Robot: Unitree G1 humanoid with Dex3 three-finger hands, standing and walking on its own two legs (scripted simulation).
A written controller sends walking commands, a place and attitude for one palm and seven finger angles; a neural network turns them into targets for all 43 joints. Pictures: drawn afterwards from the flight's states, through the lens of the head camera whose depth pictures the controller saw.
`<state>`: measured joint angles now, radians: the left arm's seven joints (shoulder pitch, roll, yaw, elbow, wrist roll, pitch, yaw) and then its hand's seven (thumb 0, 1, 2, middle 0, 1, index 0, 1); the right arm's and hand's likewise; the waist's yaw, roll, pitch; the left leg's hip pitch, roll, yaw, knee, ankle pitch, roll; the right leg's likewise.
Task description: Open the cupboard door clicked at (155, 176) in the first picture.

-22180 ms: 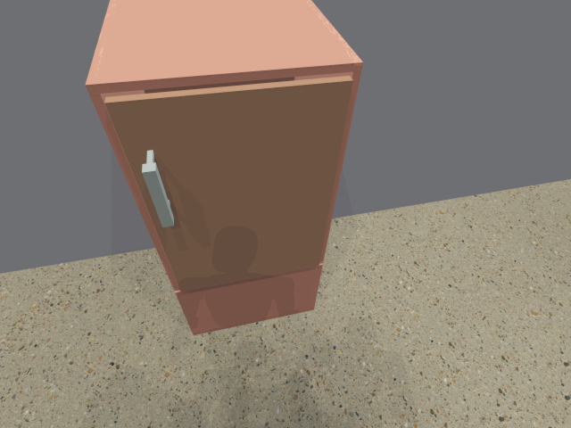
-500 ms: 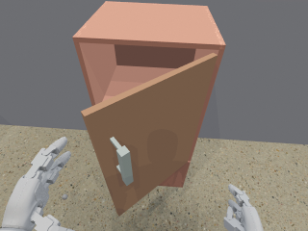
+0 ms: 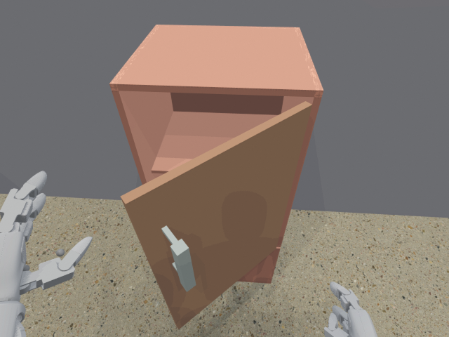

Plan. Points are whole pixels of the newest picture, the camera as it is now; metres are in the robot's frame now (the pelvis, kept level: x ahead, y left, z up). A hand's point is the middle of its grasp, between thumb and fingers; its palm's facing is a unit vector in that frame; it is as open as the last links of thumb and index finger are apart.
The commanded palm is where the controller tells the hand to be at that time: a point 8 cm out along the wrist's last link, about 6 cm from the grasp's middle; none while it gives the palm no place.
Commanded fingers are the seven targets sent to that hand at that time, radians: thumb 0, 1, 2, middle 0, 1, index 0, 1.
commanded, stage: draw the hand back to the body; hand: left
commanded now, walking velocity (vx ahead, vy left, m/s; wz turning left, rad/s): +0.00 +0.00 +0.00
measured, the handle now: (178, 259) +0.25 +0.13 +0.01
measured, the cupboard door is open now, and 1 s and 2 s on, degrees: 43 43 43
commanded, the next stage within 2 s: step back with the hand held close in 0.54 s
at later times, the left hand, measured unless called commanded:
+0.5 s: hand (68, 237) +0.19 +0.24 +0.16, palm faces +0.44 -0.80 -0.40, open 7.5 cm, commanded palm +0.14 +0.28 +0.18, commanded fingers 0.00 0.90 0.90 -0.20 -0.30 -0.20 -0.30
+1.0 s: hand (50, 250) +0.17 +0.26 +0.16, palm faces +0.33 -0.79 -0.52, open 7.4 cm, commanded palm +0.11 +0.30 +0.18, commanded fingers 0.00 0.90 0.90 -0.20 -0.30 -0.20 -0.30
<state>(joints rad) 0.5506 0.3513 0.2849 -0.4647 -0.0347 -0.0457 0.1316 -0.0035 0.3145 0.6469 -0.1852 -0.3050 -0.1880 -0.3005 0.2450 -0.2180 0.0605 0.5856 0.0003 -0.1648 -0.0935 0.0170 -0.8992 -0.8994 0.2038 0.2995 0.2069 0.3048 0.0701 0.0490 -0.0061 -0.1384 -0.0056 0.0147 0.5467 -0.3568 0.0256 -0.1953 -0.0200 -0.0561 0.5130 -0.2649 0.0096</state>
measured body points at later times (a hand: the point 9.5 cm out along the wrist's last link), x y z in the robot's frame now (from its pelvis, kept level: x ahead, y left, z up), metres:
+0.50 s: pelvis +0.01 -0.02 +0.01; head -0.01 -0.04 +0.46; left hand +0.16 +0.28 +0.18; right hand +0.19 -0.24 -0.07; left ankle -0.04 +0.10 -0.73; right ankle +0.01 -0.13 -0.73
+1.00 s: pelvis -0.04 +0.00 +0.01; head -0.02 +0.00 +0.46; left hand +0.15 +0.30 +0.19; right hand +0.14 -0.25 -0.07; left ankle -0.04 +0.10 -0.73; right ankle +0.01 -0.13 -0.73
